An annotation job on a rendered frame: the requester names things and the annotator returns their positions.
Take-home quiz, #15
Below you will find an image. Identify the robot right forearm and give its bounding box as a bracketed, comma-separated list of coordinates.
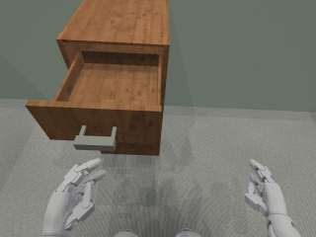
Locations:
[266, 213, 301, 237]

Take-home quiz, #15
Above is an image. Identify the cabinet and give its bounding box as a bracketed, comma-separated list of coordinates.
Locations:
[56, 0, 170, 156]

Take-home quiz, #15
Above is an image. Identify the handle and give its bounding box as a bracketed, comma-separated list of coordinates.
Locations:
[73, 125, 118, 151]

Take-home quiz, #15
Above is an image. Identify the left robot hand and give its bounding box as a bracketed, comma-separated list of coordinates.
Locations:
[42, 158, 107, 237]

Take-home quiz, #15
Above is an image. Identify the robot right shin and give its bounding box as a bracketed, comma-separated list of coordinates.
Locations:
[182, 228, 192, 232]

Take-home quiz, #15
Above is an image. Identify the right robot hand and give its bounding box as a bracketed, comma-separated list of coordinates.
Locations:
[245, 159, 288, 218]

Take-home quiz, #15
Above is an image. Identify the drawer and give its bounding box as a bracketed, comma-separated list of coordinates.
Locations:
[25, 49, 162, 144]

